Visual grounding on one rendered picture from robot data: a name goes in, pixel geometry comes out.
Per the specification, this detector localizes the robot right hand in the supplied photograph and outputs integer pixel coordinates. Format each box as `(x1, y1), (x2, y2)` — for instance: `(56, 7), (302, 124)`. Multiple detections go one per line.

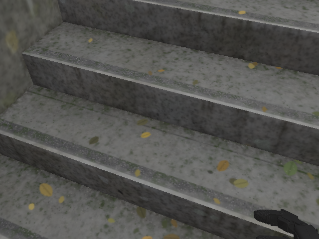
(253, 209), (319, 239)

